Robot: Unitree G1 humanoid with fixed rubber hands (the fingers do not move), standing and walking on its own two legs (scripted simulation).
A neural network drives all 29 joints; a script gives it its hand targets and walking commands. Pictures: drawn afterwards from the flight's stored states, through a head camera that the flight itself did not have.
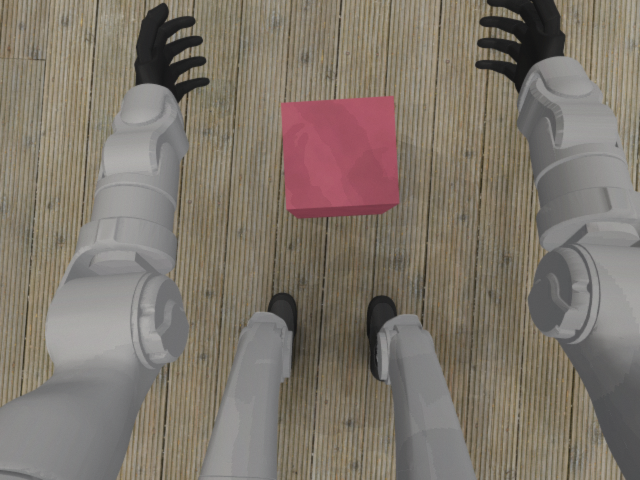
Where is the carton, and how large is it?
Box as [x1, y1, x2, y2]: [281, 96, 398, 218]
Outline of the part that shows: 393,96 281,103 285,194 287,210 298,218 382,213 398,203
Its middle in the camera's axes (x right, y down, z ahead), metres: +0.04 -0.16 +0.84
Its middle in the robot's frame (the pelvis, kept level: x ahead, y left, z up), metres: +0.53 +0.00 -0.52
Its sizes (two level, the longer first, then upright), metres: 0.210 0.200 0.250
